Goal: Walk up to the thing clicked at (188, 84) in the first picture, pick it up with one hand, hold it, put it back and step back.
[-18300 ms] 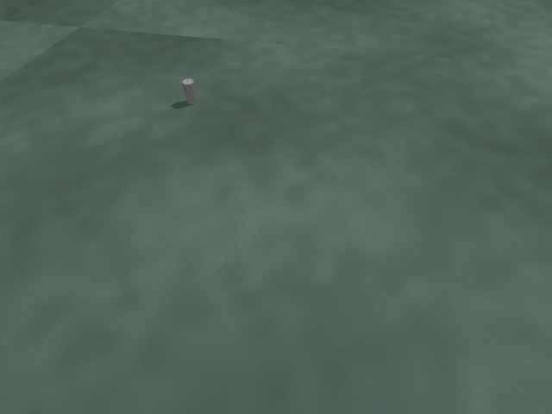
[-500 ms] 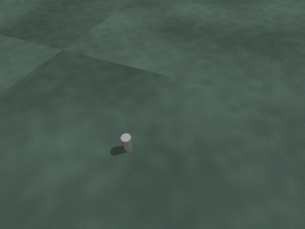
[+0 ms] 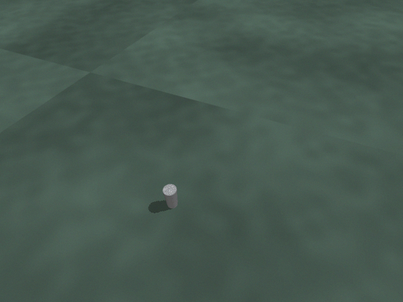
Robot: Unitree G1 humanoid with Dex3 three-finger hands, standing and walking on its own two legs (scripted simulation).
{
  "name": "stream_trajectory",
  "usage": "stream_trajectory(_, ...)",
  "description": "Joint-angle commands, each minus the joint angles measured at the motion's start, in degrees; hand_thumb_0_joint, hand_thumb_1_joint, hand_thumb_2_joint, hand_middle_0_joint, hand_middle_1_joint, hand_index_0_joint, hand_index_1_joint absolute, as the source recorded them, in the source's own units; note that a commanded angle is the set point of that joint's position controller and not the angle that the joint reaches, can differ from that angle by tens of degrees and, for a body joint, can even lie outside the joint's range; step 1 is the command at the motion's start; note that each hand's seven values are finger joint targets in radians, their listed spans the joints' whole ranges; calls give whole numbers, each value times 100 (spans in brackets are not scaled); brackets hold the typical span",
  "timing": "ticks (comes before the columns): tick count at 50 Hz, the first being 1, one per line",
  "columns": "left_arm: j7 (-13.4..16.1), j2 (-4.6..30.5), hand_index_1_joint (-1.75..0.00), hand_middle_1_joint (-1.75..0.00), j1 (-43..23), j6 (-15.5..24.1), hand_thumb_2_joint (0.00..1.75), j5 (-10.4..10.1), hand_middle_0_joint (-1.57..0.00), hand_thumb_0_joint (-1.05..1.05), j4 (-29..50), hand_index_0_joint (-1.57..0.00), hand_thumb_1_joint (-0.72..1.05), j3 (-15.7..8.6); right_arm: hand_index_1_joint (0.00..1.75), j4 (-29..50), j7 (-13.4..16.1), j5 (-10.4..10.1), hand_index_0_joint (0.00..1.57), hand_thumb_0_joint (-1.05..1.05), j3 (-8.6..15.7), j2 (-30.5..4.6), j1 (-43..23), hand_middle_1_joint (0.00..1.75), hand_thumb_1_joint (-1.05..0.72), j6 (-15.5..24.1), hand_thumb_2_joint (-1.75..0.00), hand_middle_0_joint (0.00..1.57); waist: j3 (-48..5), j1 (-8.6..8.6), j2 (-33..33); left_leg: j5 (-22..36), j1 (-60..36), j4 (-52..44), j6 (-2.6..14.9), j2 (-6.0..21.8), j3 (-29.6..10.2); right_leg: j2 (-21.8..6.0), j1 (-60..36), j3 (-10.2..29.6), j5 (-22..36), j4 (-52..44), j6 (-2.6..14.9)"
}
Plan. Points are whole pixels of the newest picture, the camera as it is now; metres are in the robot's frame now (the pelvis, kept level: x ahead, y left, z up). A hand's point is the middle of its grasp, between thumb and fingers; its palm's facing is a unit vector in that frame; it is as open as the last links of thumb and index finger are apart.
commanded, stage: walk up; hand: left
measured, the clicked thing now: (171, 197) +0.80 +0.20 -0.71
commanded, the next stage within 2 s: none
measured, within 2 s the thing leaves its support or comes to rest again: neither
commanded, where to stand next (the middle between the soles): +0.44 -0.01 m, yaw -3 degrees
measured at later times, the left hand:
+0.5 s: hand (62, 298) +0.18 +0.34 -0.16, palm faces -0.04 -0.94 -0.33, open 7.4 cm
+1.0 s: hand (110, 213) +0.38 +0.28 -0.14, palm faces -0.01 -0.93 -0.37, open 7.4 cm
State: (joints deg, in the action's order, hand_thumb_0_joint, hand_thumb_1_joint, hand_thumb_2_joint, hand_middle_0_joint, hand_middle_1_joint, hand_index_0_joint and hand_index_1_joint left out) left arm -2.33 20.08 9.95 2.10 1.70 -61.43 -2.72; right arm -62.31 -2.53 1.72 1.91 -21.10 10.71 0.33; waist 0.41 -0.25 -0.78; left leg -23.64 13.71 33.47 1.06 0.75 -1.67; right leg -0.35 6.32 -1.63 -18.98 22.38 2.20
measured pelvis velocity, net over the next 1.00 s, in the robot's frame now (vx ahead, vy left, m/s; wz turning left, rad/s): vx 0.33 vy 0.01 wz -0.01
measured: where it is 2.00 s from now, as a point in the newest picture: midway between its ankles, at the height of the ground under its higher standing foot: (207, 271)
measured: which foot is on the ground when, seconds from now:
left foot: up 0.00-0.18, down 0.20-0.72, up 0.74-1.00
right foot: down 0.00-0.22, up 0.24-0.68, down 0.70-1.00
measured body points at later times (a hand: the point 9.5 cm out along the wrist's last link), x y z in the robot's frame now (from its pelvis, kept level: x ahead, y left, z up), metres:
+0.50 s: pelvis +0.14 +0.07 -0.01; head +0.15 +0.08 +0.44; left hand +0.18 +0.39 -0.14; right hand +0.18 -0.25 -0.11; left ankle +0.15 +0.17 -0.75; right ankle +0.23 -0.09 -0.70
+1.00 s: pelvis +0.33 +0.01 -0.01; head +0.35 +0.00 +0.44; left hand +0.38 +0.32 -0.11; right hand +0.41 -0.31 -0.13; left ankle +0.41 +0.16 -0.70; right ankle +0.31 -0.09 -0.75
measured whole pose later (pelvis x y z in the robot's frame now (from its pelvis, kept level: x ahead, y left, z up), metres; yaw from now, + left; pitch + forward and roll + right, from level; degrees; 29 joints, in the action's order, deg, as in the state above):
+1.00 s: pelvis +0.33 +0.01 -0.01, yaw +0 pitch -3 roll +0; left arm -2.5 21.4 18.4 3.8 0.4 -47.3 -2.7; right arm -47.7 -2.8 0.3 3.0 -23.9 16.3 2.5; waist 5.5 -1.2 -2.0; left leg -16.6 27.8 49.0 0.0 3.5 -0.3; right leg -0.4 8.6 -4.0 -17.0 28.4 2.0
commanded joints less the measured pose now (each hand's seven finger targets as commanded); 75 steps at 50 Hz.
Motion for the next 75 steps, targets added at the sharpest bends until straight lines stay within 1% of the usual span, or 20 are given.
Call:
stream_trajectory(1, 132, 1887, -30, -30, 394, 188, 90, 40, -20, 0, 489, -20, 90, -578, 30, 773, 24, 34, 20, 0, 427, -1256, -678, 30, -90, 239, -90, 20, 1023, -457, 488, 14, 2669, 1194, 16, 379, -337, -2061, -1004, 2278, -1056, -1559, 1192)
stream_trajectory(7, 8, 1861, -30, -30, -384, 180, 90, 58, -20, 0, 1076, -20, 90, -511, 30, 888, -157, -1, 20, 0, 557, -1159, 154, 30, -90, 275, -90, 20, 588, 181, 1238, 859, 158, 10, -56, 411, 200, -1287, 787, 744, -654, -1024, 747)
stream_trajectory(10, -17, 1339, -30, -30, -48, 100, 90, 30, -20, 0, 1172, -20, 90, -350, 30, 483, -17, 56, 20, 0, 800, -1518, 1525, 30, -90, 347, -90, 20, -111, 780, -294, 1161, -2172, -491, -11, 24, 401, -577, 1988, -96, -192, 1638, 420)
stream_trajectory(12, 4, 931, -30, -30, 720, 38, 90, -47, -20, 0, 1180, -20, 90, -225, 30, 756, 84, 167, 20, 0, 896, -2280, 1603, 30, -90, 413, -90, 20, -173, 617, -1706, -2529, -1796, -2353, 757, 2012, -3704, 519, 3284, 625, -1536, 4295, 132)
stream_trajectory(13, 54, 1596, -30, -30, 711, -32, 90, -66, -20, 0, 1060, -20, 90, -357, 30, 1016, 62, -17, 20, 0, 896, -2381, 877, 30, -90, 408, -90, 20, 146, 409, -963, -3163, -815, -2705, 1038, 2261, -3837, 81, 2804, 1052, -1330, 4415, 216)
stream_trajectory(18, -5, 1684, -30, -30, 1165, -11, 90, -123, -20, 0, 733, -20, 90, -385, 30, 1350, 102, -85, 20, 0, 634, -1691, 470, 30, -90, 540, -90, 20, 651, 35, -581, -509, -156, -2295, 817, 1487, -1432, -318, 2405, 979, 91, 3808, -10)
stream_trajectory(28, -257, 1382, -30, -30, 96, 45, 90, -18, -20, 0, 1408, -20, 90, -367, 30, 1632, 86, -106, 20, 0, 632, -1754, 869, 30, -90, 577, -90, 20, 806, 288, -495, 259, -273, -2192, 1024, 1344, -338, -541, 2097, 196, 931, 1555, -166)
stream_trajectory(33, -175, 1346, -30, -30, 696, 169, 90, -30, -20, 0, 1291, -20, 90, -461, 30, 1823, 109, -101, 20, 0, 589, -1687, 752, 30, -90, 480, -90, 20, 266, -130, -304, 1800, -35, -799, 837, 1281, -93, -186, 510, -216, 811, 893, -2)
stream_trajectory(35, -35, 1849, -30, -30, 1707, 300, 90, 4, -20, 0, 1114, -20, 90, -667, 30, 1889, 119, -150, 20, 0, 360, -1096, 1207, 30, -90, 479, -90, 20, -559, -538, 1285, 1813, 620, 1900, 426, 452, 554, -742, -983, 892, 111, 117, 293)
stream_trajectory(36, 21, 2185, -30, -30, 1663, 341, 90, -27, -20, 0, 1285, -20, 90, -706, 30, 1987, 118, -170, 20, 0, 228, -773, 1450, 30, -90, 473, -90, 20, -521, -379, 2066, -596, 1895, 2831, 134, -277, 459, -1978, -1574, 3029, 241, -311, 748)
stream_trajectory(37, 25, 2290, -30, -30, 1501, 296, 90, -105, -20, 0, 1312, -20, 90, -728, 30, 1856, 198, -148, 20, 0, 366, -1393, 1221, 30, -90, 408, -90, 20, -256, -492, 1517, -803, 2262, 3281, 135, -85, 214, -2368, -1312, 3613, 375, -497, 1346)
stream_trajectory(43, 121, 1677, -30, -30, 957, 313, 90, -213, -20, 0, 1632, -20, 90, -485, 30, 1652, 96, -198, 20, 0, 374, -1232, 1207, 30, -90, 344, -90, 20, 257, -75, 913, 332, 1560, 2866, 27, 181, -160, -1362, 159, 1055, 2761, -281, 1082)
stream_trajectory(52, 171, 1629, -30, -30, 836, 214, 90, -132, -20, 0, 1918, -20, 90, -338, 30, 1780, 90, -96, 20, 0, 348, -922, 555, 30, -90, 394, -90, 20, 259, -139, 731, 1677, 364, 218, -80, 175, 476, -1299, 793, 337, 3340, 485, 911)
stream_trajectory(55, 234, 1287, -30, -30, 663, 130, 90, -212, -20, 0, 1956, -20, 90, -158, 30, 1481, 220, -23, 20, 0, 483, -1359, 1162, 30, -90, 442, -90, 20, -259, 326, -465, 2996, -1135, -577, 265, 300, 214, -651, 1503, -116, 2138, 2143, 372)
stream_trajectory(56, 243, 955, -30, -30, 982, 101, 90, -305, -20, 0, 1946, -20, 90, -74, 30, 1552, 269, 34, 20, 0, 572, -1796, 1194, 30, -90, 463, -90, 20, -625, 275, -1523, 3741, -1572, -778, 756, 1514, -1438, 18, 2140, -211, 372, 3172, 40)
stream_trajectory(58, 351, 1341, -30, -30, 1457, -107, 90, -306, -20, 0, 1566, -20, 90, -150, 30, 1750, 312, -169, 20, 0, 482, -1755, 525, 30, -90, 421, -90, 20, -720, -41, -922, 2813, -824, -1114, 1621, 2313, -2507, -62, 1609, 462, -1719, 3835, 19)
stream_trajectory(61, 299, 1486, -30, -30, 1111, -154, 90, -232, -20, 0, 1311, -20, 90, -195, 30, 1795, 341, -112, 20, 0, 362, -1466, -61, 30, -90, 322, -90, 20, -235, -92, -799, 1621, 271, -1278, 984, 1446, -1161, -205, 1329, 608, -1383, 3331, 42)
stream_trajectory(68, 361, 1251, -30, -30, 1235, -10, 90, -168, -20, 0, 778, -20, 90, -166, 30, 1676, 257, -141, 20, 0, 295, -1465, -415, 30, -90, 93, -90, 20, -423, -169, -860, 1844, 489, -400, 812, 1180, -562, -7, 345, -125, 296, 892, -167)
stream_trajectory(72, 387, 2102, -30, -30, -28, 54, 90, -28, -20, 0, 1025, -20, 90, -243, 30, 1465, 233, -225, 20, 0, 273, -1139, -514, 30, -90, -75, -90, 20, 405, 174, 1001, -307, 128, 862, 32, 106, 86, -1659, 2340, 2081, -303, -244, 757)
stream_trajectory(75, 361, 1525, -30, -30, -254, 97, 90, -95, -20, 0, 1020, -20, 90, -79, 30, 1154, 164, -233, 20, 0, 278, -1248, -442, 30, -90, 9, -90, 20, 260, 271, 385, 1076, -429, -176, 149, 495, -203, -914, 2099, 870, 177, 227, 183)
